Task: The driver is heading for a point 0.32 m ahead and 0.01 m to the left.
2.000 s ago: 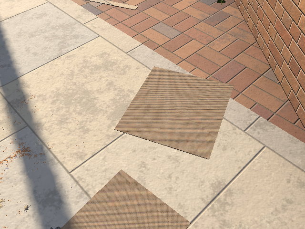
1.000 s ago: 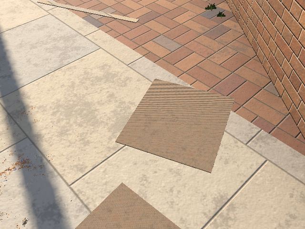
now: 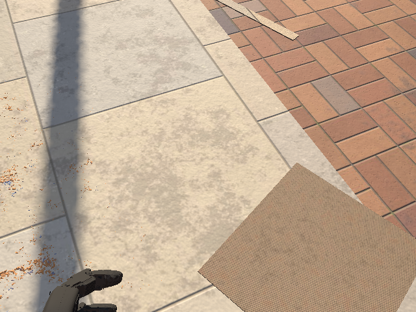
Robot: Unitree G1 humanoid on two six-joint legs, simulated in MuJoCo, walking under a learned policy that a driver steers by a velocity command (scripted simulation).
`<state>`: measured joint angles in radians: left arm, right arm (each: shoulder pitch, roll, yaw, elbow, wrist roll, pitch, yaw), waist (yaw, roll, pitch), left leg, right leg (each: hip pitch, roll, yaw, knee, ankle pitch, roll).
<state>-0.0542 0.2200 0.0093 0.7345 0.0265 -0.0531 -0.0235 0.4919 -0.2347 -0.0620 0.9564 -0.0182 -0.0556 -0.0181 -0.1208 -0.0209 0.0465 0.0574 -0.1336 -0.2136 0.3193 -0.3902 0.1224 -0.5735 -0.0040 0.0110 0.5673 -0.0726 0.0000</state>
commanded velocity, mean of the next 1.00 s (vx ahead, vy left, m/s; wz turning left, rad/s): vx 0.19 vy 0.00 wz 0.22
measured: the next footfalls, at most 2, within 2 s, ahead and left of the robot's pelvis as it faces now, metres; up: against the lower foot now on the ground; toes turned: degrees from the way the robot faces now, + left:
right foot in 0.04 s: +0.20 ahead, -0.12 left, +0.00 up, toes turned +3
left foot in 0.48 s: +0.33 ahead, +0.11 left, +0.00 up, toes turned +11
